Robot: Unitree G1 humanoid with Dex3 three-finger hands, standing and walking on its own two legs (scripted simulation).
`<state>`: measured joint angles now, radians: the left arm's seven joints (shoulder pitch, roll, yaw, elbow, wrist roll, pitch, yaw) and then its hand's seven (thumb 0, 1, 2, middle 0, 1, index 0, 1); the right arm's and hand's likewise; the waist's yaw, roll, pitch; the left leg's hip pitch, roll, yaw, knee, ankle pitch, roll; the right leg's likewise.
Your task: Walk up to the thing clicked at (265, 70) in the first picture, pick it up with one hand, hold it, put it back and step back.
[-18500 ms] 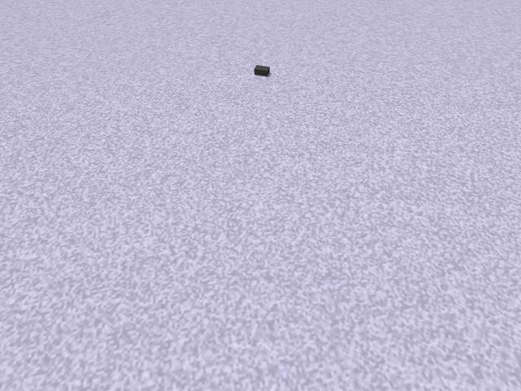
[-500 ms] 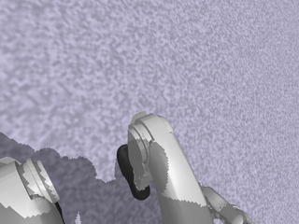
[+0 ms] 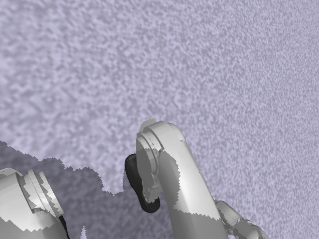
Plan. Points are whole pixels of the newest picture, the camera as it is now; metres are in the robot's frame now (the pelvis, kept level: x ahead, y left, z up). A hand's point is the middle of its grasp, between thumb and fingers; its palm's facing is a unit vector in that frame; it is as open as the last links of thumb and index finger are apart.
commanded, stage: settle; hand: left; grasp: from above
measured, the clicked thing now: out of the picture +0.47 +0.35 -0.28
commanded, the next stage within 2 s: lift in 0.80 s
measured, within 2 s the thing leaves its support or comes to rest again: leaves its support in 0.22 s
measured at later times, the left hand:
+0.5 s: hand out of the picture +0.46 +0.36 -0.18, palm faces -0.43 -0.08 -0.90, open 8.9 cm
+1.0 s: hand out of the picture +0.45 +0.36 -0.12, palm faces -0.47 -0.07 -0.88, open 8.9 cm
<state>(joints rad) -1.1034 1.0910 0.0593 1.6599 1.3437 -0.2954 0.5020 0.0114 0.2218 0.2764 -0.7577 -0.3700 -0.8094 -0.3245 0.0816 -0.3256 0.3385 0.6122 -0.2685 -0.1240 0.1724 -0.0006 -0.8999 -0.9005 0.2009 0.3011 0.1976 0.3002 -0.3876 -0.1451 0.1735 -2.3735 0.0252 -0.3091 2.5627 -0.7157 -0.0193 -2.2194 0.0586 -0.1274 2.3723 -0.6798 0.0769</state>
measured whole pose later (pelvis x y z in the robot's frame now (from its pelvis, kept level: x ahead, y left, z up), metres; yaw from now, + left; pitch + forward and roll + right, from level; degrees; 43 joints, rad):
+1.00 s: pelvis -0.01 +0.00 +0.03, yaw +5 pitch +32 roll -12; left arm -1.04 0.89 0.02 1.28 1.25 -0.27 0.14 0.01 0.17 0.32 -0.82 -0.33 -0.86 -0.29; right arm 0.17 -0.31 0.16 0.60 -0.13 0.06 0.10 0.00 -0.90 -0.90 0.20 0.30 0.20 0.30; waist -0.28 -0.01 0.01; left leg -2.36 0.01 -0.21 2.41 -0.63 0.00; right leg -2.22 0.01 -0.07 2.29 -0.65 0.05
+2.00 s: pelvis +0.00 -0.01 +0.27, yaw +13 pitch +24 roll -4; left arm -0.39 0.58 -0.08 0.63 0.99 -0.15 -0.01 0.01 0.22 0.28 -0.76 -0.37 -0.81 -0.32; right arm 0.15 -0.24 0.00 0.67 0.03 0.07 -0.04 0.01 -0.89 -0.90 0.20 0.30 0.20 0.30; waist -0.08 0.05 -0.15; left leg -1.47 0.05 -0.07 1.60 -0.55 -0.01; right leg -1.41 -0.03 -0.02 1.55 -0.55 0.05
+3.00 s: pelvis +0.07 +0.00 +0.44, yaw +14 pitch +8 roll -1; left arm -0.29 0.44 -0.19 0.74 1.02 -0.12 0.02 0.01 0.23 0.26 -0.75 -0.38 -0.80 -0.33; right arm 0.22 -0.24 -0.05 0.72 0.05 0.06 -0.06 0.01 -0.90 -0.90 0.20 0.30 0.20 0.30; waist -0.03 0.04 -0.07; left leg -0.55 0.05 0.02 0.76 -0.36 -0.02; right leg -0.53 -0.03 0.01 0.74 -0.35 0.04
